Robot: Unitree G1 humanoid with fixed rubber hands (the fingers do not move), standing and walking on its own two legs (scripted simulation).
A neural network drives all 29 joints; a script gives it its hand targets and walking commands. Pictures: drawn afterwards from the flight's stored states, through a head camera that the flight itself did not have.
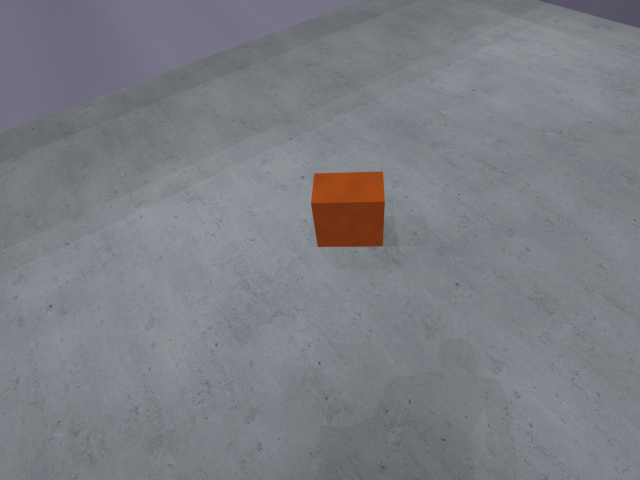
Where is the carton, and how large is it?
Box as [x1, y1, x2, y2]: [311, 172, 384, 246]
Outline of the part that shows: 382,172 314,173 311,206 318,246 382,245 384,207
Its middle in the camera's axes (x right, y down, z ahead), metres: +0.11 -0.11 +1.55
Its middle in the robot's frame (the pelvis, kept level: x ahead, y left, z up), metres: +1.16 -0.02 -0.65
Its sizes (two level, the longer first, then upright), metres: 0.268 0.166 0.256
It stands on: the floor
